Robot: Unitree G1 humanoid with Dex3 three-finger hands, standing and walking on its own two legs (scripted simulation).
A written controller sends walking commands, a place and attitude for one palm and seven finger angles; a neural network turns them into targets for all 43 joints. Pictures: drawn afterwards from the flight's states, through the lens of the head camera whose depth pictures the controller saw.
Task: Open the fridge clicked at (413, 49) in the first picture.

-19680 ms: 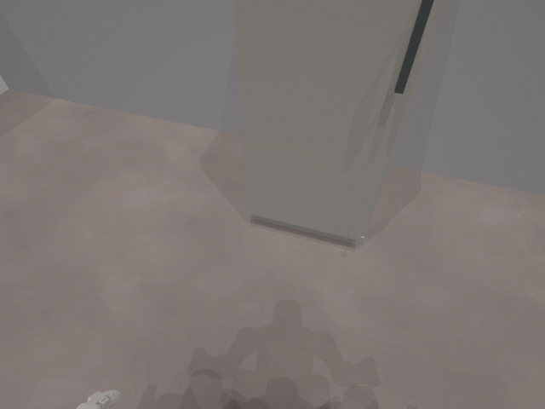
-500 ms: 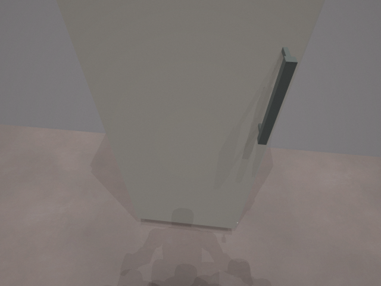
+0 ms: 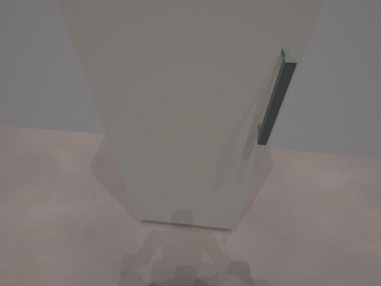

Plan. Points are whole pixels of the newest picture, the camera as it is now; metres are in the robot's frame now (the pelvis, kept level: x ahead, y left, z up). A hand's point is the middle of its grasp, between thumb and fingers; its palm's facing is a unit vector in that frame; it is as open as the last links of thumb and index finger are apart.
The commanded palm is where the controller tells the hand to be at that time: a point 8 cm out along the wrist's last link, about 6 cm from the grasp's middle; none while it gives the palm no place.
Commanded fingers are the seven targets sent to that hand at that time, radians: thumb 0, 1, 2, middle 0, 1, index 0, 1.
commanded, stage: raise the hand to about handle height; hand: right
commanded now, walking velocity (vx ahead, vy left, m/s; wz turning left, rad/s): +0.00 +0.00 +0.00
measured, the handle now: (272, 101) +0.50 -0.16 +0.14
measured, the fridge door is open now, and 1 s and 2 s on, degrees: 0 0 0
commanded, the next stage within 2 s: none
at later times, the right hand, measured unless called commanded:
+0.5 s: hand out of the picture +0.15 -0.24 -0.04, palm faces +0.13 +0.99 -0.03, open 8.9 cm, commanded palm +0.13 -0.29 -0.01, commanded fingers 0.00 -0.34 -0.66 0.24 0.66 0.24 0.66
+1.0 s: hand (350, 245) +0.20 -0.27 +0.06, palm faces +0.11 +0.99 -0.06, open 11.9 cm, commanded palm +0.17 -0.31 +0.07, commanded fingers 0.00 0.24 -0.41 0.28 1.03 0.28 1.03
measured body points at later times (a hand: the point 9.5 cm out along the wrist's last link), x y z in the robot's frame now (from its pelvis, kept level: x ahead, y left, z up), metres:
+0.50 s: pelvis -0.03 +0.02 -0.07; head +0.01 +0.01 +0.38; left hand +0.17 +0.26 -0.13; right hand +0.13 -0.29 -0.03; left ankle -0.02 +0.11 -0.75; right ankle +0.00 -0.09 -0.75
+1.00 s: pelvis -0.02 +0.00 -0.04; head +0.00 +0.00 +0.41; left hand +0.15 +0.24 -0.11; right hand +0.19 -0.32 +0.06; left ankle -0.02 +0.11 -0.75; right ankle +0.00 -0.10 -0.75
